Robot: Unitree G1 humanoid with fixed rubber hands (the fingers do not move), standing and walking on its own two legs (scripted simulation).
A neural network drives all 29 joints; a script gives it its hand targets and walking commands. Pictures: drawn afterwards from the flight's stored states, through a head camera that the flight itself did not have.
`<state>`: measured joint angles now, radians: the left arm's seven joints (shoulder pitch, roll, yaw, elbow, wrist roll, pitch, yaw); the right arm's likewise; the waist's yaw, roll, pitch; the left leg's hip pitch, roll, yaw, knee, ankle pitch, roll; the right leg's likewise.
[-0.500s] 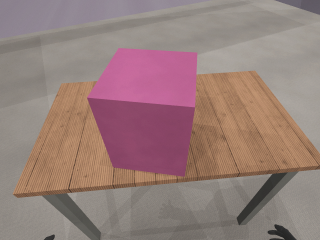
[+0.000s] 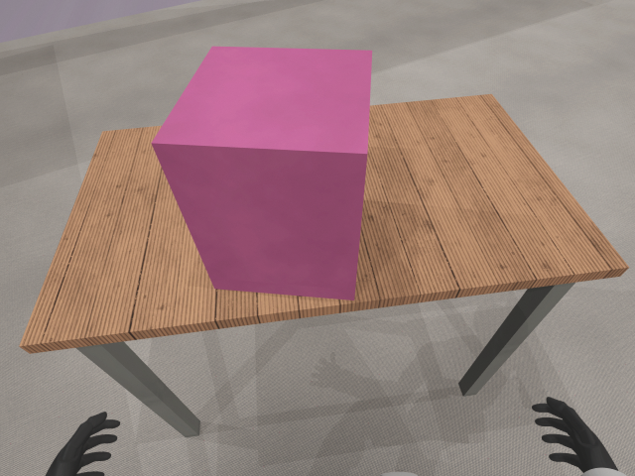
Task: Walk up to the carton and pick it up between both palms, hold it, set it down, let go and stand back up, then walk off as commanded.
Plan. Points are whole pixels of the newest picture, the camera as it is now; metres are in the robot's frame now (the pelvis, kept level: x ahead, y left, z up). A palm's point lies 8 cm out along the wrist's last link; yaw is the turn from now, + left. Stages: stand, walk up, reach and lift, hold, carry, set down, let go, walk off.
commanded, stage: walk off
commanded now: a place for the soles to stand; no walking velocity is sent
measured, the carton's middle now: (286, 179) +0.49 +0.05 +0.09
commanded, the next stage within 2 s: none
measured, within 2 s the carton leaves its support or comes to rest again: neither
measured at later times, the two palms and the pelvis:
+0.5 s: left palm out of the picture -0.05 +0.33 -0.10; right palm out of the picture -0.10 -0.29 -0.08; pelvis -0.17 +0.02 -0.01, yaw +1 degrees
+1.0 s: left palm out of the picture -0.23 +0.33 -0.08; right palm out of the picture -0.21 -0.28 -0.07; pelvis -0.34 +0.02 +0.00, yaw +2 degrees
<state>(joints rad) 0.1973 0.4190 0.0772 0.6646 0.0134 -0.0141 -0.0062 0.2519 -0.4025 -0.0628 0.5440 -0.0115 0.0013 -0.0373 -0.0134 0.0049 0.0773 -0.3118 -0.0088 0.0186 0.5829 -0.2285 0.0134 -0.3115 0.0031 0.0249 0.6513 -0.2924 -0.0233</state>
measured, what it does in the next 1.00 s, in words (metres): walks backwards: left foot, then right foot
